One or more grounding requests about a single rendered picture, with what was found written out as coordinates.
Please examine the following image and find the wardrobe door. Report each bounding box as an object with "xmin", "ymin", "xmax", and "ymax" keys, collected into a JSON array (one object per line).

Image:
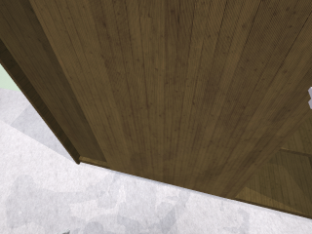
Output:
[
  {"xmin": 0, "ymin": 0, "xmax": 107, "ymax": 163},
  {"xmin": 29, "ymin": 0, "xmax": 312, "ymax": 200}
]

